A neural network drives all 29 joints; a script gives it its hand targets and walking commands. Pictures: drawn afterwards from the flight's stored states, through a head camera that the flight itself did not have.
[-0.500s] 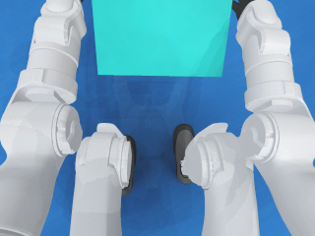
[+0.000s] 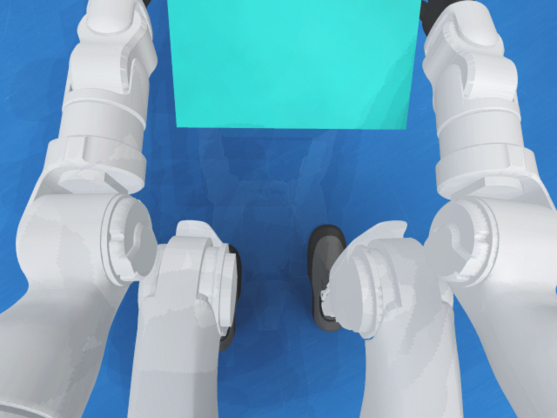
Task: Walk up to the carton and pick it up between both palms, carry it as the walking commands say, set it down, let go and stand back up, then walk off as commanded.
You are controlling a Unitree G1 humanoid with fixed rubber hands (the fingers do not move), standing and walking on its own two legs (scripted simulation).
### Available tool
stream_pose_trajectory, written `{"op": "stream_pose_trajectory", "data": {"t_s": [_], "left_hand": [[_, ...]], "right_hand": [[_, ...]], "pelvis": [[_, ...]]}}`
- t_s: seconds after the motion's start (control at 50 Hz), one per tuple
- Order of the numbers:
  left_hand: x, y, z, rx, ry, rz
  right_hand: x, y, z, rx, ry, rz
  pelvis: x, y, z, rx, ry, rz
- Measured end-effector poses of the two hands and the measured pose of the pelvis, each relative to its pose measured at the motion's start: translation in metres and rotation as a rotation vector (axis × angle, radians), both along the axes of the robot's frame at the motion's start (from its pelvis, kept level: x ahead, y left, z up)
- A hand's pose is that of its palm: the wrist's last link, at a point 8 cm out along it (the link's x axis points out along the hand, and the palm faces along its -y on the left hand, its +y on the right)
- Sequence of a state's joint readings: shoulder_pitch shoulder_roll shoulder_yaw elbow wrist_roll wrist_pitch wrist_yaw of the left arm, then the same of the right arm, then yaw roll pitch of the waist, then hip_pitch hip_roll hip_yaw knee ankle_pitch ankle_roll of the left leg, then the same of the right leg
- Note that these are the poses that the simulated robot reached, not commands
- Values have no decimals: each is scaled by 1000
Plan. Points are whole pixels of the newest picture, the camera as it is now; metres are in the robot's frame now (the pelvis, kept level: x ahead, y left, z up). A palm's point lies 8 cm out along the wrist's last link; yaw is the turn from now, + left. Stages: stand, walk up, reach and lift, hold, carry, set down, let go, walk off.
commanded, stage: set down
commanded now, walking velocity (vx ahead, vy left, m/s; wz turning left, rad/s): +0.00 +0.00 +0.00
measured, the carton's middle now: (285, 6) +0.57 -0.01 -0.22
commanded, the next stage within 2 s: none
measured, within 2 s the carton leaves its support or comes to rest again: rests again in 0.26 s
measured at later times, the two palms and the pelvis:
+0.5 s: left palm out of the picture +0.56 +0.16 -0.15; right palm out of the picture +0.56 -0.17 -0.14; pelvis +0.00 +0.00 +0.00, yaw +1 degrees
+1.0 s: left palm (130, 6) +0.55 +0.16 -0.16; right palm (434, 22) +0.54 -0.17 -0.15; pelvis +0.00 +0.00 +0.00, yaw +0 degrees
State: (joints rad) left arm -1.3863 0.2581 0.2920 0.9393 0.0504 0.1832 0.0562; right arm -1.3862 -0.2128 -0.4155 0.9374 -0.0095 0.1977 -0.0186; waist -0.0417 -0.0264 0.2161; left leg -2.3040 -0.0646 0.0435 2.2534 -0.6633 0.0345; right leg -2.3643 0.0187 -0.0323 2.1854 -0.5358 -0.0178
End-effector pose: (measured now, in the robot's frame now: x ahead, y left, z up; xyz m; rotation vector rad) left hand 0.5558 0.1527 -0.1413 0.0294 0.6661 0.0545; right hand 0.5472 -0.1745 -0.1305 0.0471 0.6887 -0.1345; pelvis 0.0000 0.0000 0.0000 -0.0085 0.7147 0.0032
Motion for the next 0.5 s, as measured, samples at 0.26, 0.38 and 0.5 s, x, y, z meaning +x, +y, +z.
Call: {"op": "stream_pose_trajectory", "data": {"t_s": [0.26, 0.38, 0.5], "left_hand": [[-2, 3, -3, 7, 6, -2], [1, 4, -5, 13, 11, -6], [3, 4, -9, 1, 7, -9]], "right_hand": [[4, 2, -4, 10, -3, 7], [6, 2, -7, 11, -5, 13], [9, 3, -9, -1, -4, 16]], "pelvis": [[1, -1, -1, 9, -10, 6], [2, -2, -1, 10, -15, 7], [3, -3, -2, 11, -18, 5]]}}
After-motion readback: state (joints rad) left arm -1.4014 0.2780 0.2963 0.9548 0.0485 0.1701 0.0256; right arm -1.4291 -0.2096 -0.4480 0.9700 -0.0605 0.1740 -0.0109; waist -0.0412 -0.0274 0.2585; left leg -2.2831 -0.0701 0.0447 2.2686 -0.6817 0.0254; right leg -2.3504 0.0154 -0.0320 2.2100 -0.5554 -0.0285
